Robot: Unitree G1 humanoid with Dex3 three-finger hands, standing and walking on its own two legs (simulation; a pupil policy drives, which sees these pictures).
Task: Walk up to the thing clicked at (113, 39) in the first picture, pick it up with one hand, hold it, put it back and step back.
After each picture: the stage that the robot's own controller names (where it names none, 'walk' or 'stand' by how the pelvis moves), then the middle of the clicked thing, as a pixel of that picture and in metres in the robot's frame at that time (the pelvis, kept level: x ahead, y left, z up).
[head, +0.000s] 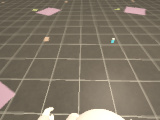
stand; (112, 40) +1.91 -0.55 -0.72
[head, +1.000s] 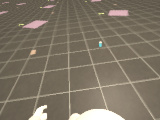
walk; (100, 44) +1.83 -0.10 -0.69
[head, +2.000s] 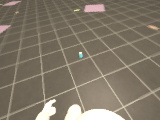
walk; (80, 54) +1.22 +0.27 -0.71
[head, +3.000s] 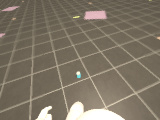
walk; (78, 74) +0.76 +0.26 -0.72
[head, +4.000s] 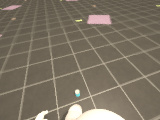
walk; (77, 93) +0.46 +0.21 -0.71
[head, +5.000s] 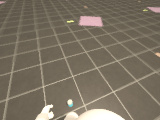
stand; (70, 103) +0.31 +0.22 -0.71
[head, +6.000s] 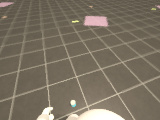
stand; (73, 103) +0.31 +0.19 -0.72
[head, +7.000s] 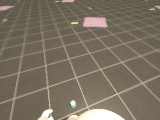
stand; (73, 104) +0.32 +0.21 -0.73
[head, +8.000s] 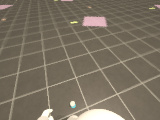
stand; (72, 104) +0.30 +0.21 -0.73
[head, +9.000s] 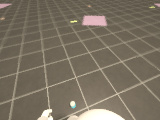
go down; (73, 104) +0.29 +0.21 -0.73
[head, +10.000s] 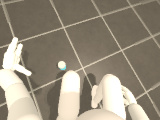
go down; (62, 65) +0.39 +0.23 -0.33
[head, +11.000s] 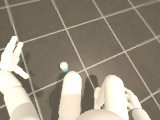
approach; (64, 67) +0.38 +0.22 -0.31
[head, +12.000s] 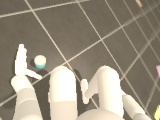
close in; (40, 62) +0.38 +0.25 -0.22
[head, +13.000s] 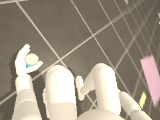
close; (31, 61) +0.38 +0.26 -0.22
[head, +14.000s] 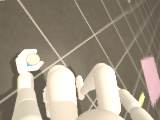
lift; (32, 60) +0.37 +0.26 -0.23
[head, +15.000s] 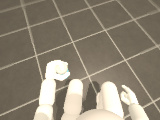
lift; (62, 71) +0.32 +0.20 -0.03
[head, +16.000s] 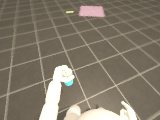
hold; (67, 77) +0.31 +0.17 -0.01
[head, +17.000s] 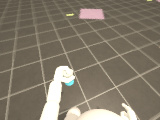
hold; (68, 77) +0.32 +0.17 -0.01
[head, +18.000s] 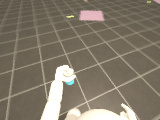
crouch; (69, 76) +0.32 +0.17 +0.00
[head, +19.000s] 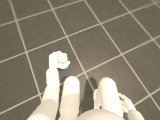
crouch; (63, 61) +0.41 +0.19 -0.10
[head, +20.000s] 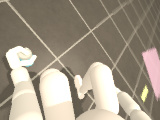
lower; (26, 58) +0.41 +0.26 -0.22
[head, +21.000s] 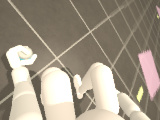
lower; (26, 56) +0.41 +0.27 -0.22
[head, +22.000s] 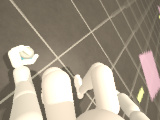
lower; (27, 56) +0.41 +0.27 -0.23
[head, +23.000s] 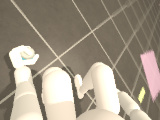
lower; (28, 56) +0.41 +0.26 -0.23
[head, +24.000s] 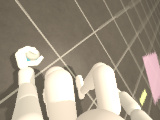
loosen; (32, 57) +0.40 +0.25 -0.23
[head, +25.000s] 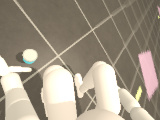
withdraw; (29, 57) +0.39 +0.25 -0.22
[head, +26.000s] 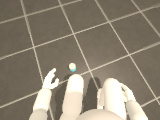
walk; (72, 67) +0.41 +0.19 -0.38
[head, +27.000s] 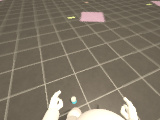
stand; (73, 100) +0.34 +0.17 -0.66
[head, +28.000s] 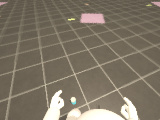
stand; (73, 100) +0.34 +0.19 -0.67
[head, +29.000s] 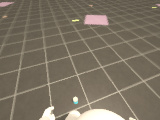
stand; (75, 100) +0.35 +0.18 -0.70
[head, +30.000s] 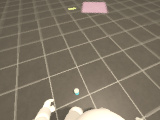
walk; (76, 91) +0.38 +0.16 -0.70
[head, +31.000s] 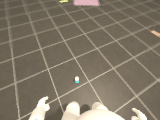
walk; (77, 79) +0.51 +0.15 -0.70
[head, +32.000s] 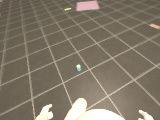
walk; (78, 67) +0.80 +0.27 -0.70
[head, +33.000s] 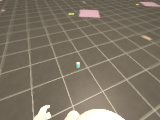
stand; (78, 64) +0.98 +0.21 -0.71
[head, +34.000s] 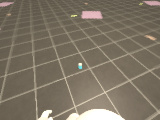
stand; (80, 66) +0.99 +0.19 -0.72
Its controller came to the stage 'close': yes
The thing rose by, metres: 0.71
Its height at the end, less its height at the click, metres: +0.00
